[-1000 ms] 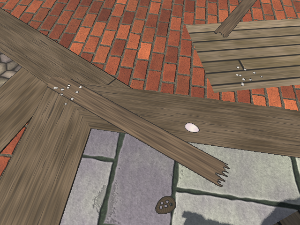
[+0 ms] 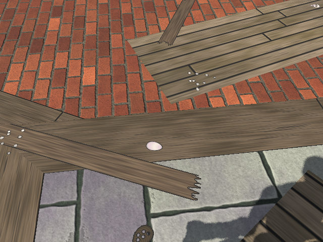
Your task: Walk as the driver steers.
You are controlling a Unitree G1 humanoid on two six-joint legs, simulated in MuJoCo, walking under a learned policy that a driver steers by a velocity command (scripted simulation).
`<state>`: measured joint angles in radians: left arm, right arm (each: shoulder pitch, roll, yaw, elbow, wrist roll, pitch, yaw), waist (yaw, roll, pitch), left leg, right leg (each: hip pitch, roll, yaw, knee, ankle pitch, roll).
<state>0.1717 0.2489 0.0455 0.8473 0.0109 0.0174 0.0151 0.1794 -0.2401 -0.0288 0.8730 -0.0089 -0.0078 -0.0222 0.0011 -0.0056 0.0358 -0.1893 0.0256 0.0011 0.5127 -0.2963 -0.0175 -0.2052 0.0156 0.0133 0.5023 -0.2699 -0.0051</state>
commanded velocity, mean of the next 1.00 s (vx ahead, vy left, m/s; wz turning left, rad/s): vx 0.26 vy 0.00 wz -0.01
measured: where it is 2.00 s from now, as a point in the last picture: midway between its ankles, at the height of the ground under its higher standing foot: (167, 201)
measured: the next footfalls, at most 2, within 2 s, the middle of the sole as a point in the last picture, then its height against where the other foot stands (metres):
left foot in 0.94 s outside the picture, level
right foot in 1.48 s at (193, 195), level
